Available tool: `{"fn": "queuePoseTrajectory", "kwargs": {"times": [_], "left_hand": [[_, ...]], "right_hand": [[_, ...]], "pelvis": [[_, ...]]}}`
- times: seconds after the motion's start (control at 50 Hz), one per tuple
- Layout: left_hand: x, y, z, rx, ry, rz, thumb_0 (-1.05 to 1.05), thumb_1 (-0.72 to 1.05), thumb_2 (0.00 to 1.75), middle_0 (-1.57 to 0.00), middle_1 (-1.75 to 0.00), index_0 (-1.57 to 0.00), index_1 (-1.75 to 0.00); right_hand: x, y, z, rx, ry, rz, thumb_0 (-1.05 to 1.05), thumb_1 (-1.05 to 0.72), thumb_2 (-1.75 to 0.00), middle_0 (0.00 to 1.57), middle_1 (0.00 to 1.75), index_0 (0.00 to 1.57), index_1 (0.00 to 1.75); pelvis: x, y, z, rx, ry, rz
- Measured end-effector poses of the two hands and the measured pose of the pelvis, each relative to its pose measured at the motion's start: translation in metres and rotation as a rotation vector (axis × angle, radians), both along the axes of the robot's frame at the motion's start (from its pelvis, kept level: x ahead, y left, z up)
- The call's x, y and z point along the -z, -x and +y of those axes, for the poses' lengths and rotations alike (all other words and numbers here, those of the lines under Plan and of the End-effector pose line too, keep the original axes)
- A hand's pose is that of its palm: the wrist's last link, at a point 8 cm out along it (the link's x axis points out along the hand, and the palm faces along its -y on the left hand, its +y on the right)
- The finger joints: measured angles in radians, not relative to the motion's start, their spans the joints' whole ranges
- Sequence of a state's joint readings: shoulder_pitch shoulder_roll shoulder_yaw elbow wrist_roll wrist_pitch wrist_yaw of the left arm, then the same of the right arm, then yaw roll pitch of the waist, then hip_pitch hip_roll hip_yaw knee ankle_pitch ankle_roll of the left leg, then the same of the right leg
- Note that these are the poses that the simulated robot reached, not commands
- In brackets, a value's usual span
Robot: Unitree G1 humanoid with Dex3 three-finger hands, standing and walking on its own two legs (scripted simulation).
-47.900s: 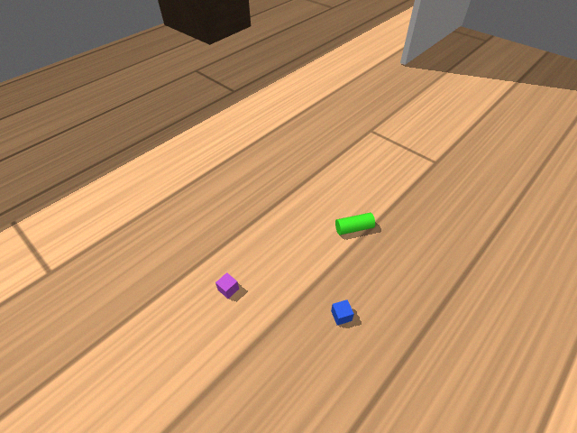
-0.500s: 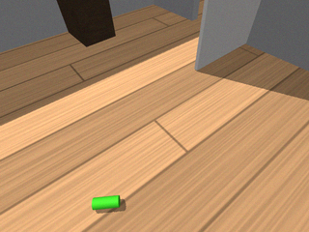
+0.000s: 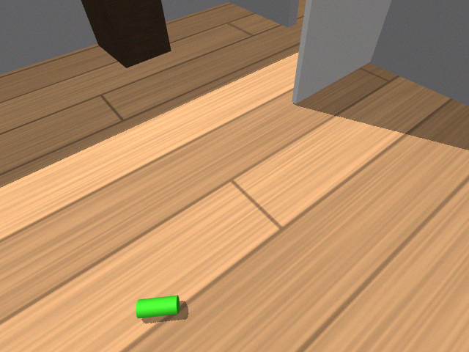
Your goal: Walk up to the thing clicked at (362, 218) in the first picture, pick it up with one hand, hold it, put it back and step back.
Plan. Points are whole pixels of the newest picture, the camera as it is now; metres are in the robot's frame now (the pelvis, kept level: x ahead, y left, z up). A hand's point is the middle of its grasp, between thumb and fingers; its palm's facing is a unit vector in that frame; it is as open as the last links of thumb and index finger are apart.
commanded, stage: stand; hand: left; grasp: from above
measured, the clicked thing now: (158, 306) +0.43 +0.35 -0.75
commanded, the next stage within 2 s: step back in 0.16 s
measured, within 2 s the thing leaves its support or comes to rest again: neither
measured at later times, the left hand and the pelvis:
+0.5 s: hand out of the picture +0.10 +0.31 -0.18, palm faces -0.03 -0.93 -0.37, open 7.4 cm; pelvis -0.05 +0.05 -0.02, yaw +0 degrees
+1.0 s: hand out of the picture -0.04 +0.30 -0.17, palm faces -0.12 -0.91 -0.40, open 7.4 cm; pelvis -0.16 +0.04 -0.03, yaw -6 degrees
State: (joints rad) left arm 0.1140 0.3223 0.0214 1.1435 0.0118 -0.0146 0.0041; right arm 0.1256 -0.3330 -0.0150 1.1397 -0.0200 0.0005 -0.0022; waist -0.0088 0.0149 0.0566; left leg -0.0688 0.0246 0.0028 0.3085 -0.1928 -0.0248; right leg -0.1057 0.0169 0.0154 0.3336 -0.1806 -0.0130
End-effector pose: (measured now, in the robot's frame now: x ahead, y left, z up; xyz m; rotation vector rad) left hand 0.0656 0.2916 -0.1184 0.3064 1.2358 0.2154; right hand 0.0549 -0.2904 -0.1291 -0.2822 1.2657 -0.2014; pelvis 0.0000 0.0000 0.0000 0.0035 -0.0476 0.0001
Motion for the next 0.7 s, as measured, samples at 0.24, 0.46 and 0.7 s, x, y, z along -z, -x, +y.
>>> {"fn": "queuePoseTrajectory", "kwargs": {"times": [0.24, 0.46, 0.7], "left_hand": [[0.001, -0.014, 0.006, 0.003, -0.004, -0.028, 0.01, 0.90, 0.90, -0.20, -0.30, -0.20, -0.30], [0.018, -0.028, 0.056, 0.079, -0.032, -0.096, 0.01, 0.90, 0.90, -0.20, -0.30, -0.20, -0.31], [0.023, 0.017, 0.073, 0.115, -0.014, -0.033, 0.01, 0.90, 0.90, -0.20, -0.30, -0.20, -0.30]], "right_hand": [[-0.001, -0.006, -0.006, 0.011, 0.014, -0.003, 0.01, -0.91, -0.90, 0.20, 0.30, 0.21, 0.30], [-0.009, 0.020, 0.003, 0.002, 0.123, -0.019, 0.01, -0.91, -0.90, 0.20, 0.30, 0.20, 0.30], [-0.019, 0.074, 0.043, 0.035, 0.122, -0.030, 0.01, -0.90, -0.90, 0.20, 0.30, 0.21, 0.30]], "pelvis": [[0.004, 0.005, 0.002, 0.001, 0.009, 0.015], [0.022, 0.039, 0.041, 0.001, 0.012, 0.032], [0.014, 0.078, 0.064, 0.053, 0.025, 0.022]]}}
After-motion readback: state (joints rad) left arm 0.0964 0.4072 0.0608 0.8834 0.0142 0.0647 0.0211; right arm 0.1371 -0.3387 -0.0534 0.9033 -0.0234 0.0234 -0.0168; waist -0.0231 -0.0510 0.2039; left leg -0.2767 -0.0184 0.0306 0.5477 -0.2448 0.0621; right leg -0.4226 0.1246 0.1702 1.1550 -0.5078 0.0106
